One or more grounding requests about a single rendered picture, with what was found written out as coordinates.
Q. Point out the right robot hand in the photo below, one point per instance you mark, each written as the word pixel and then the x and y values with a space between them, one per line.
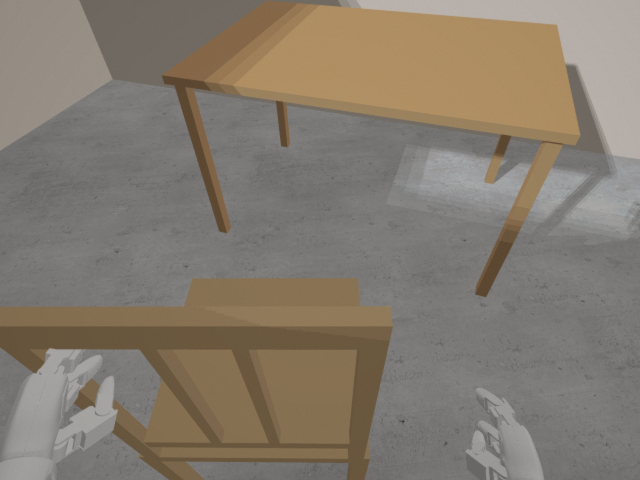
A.
pixel 514 455

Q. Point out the table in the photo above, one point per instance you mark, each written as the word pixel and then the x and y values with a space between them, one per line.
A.
pixel 496 76

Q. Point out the robot left forearm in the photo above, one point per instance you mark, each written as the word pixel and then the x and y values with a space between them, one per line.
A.
pixel 28 468

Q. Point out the chair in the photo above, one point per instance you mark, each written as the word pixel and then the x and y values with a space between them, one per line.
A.
pixel 253 369

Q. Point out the left robot hand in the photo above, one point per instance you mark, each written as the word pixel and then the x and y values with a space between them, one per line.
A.
pixel 33 426

